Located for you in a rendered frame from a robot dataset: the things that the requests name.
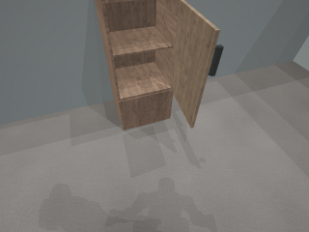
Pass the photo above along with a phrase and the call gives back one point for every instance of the handle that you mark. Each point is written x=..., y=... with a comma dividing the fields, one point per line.
x=215, y=59

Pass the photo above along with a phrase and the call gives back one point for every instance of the cupboard door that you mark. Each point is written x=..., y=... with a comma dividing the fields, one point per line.
x=196, y=39

